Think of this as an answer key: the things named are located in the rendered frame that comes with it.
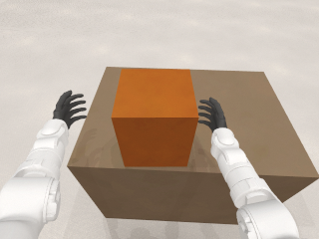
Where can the robot left upper arm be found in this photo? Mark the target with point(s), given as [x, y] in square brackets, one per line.
[27, 204]

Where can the robot right forearm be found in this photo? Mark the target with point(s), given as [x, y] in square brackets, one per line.
[245, 185]

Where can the carton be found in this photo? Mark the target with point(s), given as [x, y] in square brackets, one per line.
[155, 117]

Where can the robot left forearm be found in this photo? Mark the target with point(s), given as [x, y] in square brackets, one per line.
[47, 153]

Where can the robot right upper arm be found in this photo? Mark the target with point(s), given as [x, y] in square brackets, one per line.
[265, 220]

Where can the right robot hand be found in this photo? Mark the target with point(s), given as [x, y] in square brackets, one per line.
[216, 116]

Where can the left robot hand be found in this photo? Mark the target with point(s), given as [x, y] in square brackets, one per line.
[63, 110]

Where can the pedestal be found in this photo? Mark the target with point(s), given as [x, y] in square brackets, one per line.
[198, 192]

